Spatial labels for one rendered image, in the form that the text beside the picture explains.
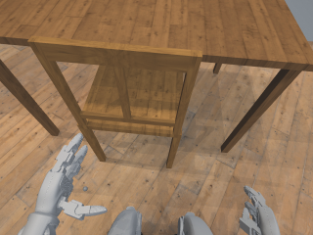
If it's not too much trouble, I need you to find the robot left thigh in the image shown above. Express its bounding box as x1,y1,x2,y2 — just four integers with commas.
107,210,142,235

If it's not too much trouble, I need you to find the table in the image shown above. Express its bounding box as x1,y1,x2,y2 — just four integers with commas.
0,0,313,153

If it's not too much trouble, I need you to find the left robot hand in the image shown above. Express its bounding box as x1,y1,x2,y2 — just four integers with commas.
34,132,108,221

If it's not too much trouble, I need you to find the right robot hand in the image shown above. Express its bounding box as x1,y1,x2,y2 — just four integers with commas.
240,185,281,235

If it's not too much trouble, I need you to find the chair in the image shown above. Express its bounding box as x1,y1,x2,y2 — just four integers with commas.
27,35,202,168

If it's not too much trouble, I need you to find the left robot shin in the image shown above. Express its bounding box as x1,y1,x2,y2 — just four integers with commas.
126,206,135,211

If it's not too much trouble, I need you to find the left robot forearm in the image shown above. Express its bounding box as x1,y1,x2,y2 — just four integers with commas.
17,211,60,235

